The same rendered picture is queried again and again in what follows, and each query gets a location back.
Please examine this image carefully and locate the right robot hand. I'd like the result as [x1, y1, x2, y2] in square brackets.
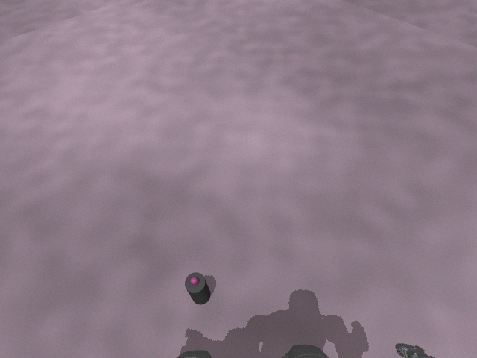
[396, 343, 434, 358]

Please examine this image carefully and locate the bottle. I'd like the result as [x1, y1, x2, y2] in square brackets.
[185, 272, 210, 305]

